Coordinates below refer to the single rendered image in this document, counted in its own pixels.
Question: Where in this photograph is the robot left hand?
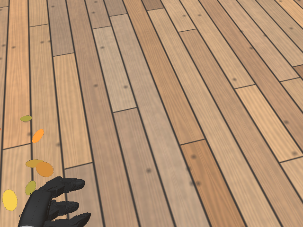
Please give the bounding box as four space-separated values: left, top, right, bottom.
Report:
18 176 91 227

